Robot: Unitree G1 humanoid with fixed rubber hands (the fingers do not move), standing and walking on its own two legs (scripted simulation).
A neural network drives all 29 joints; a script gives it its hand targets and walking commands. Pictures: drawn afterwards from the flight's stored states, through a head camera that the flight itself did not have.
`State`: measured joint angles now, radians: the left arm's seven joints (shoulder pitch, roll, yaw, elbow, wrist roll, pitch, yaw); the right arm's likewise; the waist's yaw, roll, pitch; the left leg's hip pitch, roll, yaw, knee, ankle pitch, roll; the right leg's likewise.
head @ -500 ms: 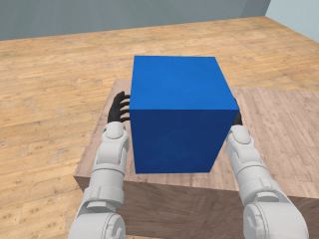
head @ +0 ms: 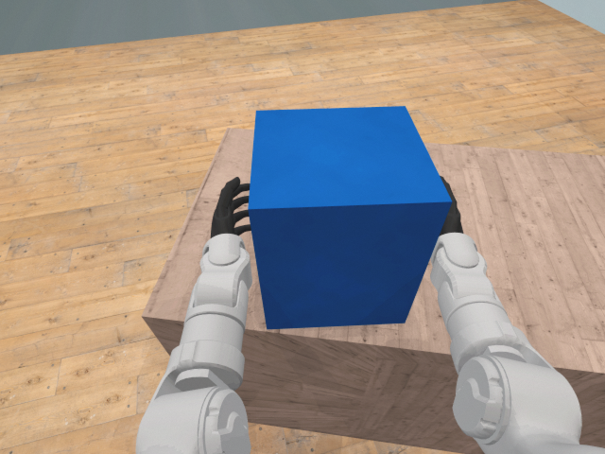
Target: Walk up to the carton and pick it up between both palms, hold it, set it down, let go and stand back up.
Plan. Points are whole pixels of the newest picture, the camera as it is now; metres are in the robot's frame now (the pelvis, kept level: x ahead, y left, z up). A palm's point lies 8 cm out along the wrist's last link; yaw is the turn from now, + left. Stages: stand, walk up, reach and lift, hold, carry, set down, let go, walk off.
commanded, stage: set down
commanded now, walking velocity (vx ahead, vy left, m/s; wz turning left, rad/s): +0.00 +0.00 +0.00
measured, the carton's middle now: (333, 221) +0.43 +0.01 +0.07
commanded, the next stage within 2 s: none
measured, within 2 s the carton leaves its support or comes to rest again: rests again in 1.76 s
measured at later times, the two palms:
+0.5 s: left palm (239, 240) +0.40 +0.15 +0.05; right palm (439, 227) +0.45 -0.15 +0.05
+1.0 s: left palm (243, 245) +0.40 +0.14 +0.04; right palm (440, 234) +0.45 -0.15 +0.04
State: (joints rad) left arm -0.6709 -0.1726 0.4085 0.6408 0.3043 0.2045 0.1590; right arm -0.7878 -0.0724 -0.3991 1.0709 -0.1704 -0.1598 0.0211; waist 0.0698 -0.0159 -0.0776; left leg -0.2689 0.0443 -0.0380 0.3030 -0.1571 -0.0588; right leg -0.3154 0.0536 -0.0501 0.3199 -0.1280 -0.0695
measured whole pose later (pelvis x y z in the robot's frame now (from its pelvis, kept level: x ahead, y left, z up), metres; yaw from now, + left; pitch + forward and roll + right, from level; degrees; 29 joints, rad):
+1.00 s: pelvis -0.01 +0.00 -0.01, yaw -2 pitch +20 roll +1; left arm -0.77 -0.19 0.50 0.81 0.29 -0.02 0.20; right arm -0.93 -0.15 -0.48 1.24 -0.26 -0.28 0.06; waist 0.12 0.00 -0.16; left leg -0.53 0.06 0.02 0.31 -0.12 -0.06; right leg -0.60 0.05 -0.04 0.33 -0.08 -0.08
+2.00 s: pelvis +0.00 -0.01 -0.01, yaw -2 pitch +18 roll +1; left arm -0.73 -0.25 0.56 0.72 0.38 -0.05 0.17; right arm -0.89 -0.09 -0.65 1.14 -0.40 -0.27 0.14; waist 0.12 -0.04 -0.10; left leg -0.48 0.06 0.06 0.31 -0.13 -0.05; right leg -0.56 0.05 -0.05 0.36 -0.11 -0.08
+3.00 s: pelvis -0.02 +0.00 -0.02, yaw -3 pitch +26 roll +0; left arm -0.81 -0.06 0.18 0.74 -0.03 0.11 0.23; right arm -0.98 -0.44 0.05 1.20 0.27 -0.10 0.14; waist 0.19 0.02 -0.24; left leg -0.72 0.08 0.05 0.43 -0.16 -0.05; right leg -0.75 0.07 -0.03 0.38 -0.08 -0.07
